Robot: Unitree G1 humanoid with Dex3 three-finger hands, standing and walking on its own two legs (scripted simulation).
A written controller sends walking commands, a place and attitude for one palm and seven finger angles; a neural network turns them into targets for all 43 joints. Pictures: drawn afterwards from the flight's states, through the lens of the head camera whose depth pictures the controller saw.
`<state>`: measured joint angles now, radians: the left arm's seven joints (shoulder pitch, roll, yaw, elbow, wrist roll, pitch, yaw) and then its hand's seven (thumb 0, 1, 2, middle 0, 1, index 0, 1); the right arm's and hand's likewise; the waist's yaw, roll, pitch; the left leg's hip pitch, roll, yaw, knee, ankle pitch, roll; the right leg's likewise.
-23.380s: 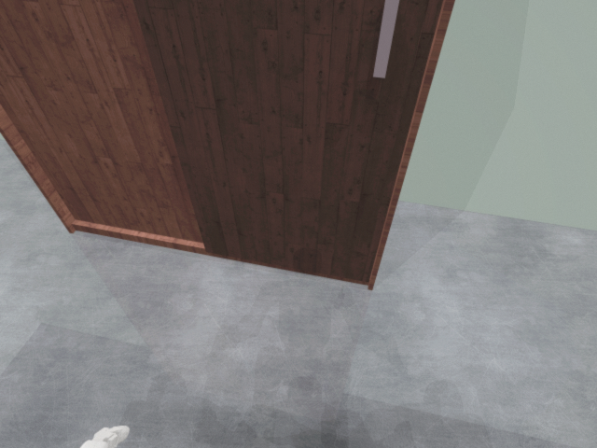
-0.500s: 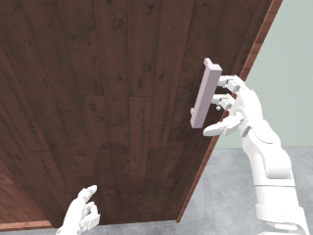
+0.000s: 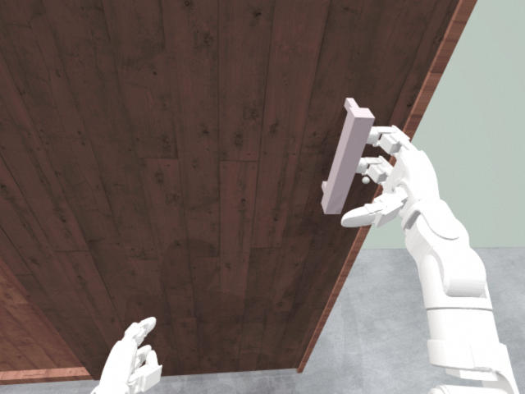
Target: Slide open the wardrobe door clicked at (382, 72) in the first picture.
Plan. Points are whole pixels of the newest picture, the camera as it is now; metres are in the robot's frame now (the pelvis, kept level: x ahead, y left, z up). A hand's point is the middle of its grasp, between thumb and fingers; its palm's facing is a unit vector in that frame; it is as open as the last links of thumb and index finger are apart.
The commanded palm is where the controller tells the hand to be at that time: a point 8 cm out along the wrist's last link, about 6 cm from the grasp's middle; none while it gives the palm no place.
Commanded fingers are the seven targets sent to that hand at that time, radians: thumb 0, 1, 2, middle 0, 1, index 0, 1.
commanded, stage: slide the fingers in behind the handle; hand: right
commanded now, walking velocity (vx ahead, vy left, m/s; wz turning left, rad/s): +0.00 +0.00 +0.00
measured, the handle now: (340, 157) +0.40 -0.07 +0.22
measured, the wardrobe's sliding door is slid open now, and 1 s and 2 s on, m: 0.00 0.00 0.00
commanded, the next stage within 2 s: move the hooked fingers beside the handle in 0.62 s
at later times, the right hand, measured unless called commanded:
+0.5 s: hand (350, 182) +0.34 -0.08 +0.22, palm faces -0.14 +0.99 -0.04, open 14.0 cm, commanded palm +0.32 -0.13 +0.22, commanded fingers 0.00 0.50 -0.30 0.30 1.20 0.30 1.20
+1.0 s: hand (349, 184) +0.34 -0.08 +0.21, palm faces -0.14 +0.99 -0.05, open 14.2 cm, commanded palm +0.32 -0.13 +0.22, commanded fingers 0.00 0.50 -0.30 0.30 1.20 0.30 1.20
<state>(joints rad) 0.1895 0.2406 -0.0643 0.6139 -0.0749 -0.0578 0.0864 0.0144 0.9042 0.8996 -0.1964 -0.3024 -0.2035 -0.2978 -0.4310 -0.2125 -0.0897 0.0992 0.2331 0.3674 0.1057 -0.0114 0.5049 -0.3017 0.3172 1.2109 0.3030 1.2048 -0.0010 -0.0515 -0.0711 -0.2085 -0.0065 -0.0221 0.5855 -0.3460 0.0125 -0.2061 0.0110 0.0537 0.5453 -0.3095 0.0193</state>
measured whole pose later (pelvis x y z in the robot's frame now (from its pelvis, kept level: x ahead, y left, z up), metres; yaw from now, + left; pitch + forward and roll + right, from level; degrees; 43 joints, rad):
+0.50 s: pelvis +0.00 +0.00 +0.00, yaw +0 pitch -2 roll -1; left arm 0.16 0.23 -0.07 0.59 -0.07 -0.03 0.06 0.01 0.90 0.90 -0.20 -0.30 -0.20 -0.30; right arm -0.38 -0.16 -0.03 -0.02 0.21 0.41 0.05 -0.01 0.51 -0.30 0.31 1.20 0.30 1.20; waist -0.01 -0.05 -0.08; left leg -0.20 -0.01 -0.02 0.59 -0.36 0.01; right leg -0.20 0.01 0.05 0.55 -0.32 0.02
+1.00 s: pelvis +0.00 +0.00 +0.00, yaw +0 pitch -2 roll -1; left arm 0.15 0.22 -0.07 0.60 -0.06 0.00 0.05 0.01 0.90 0.90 -0.20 -0.30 -0.20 -0.30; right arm -0.37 -0.17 -0.02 -0.03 0.22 0.42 0.04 -0.01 0.51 -0.30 0.31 1.20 0.26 1.19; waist -0.01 -0.05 -0.07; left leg -0.19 -0.01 -0.01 0.59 -0.35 0.02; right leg -0.19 0.01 0.06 0.54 -0.32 0.02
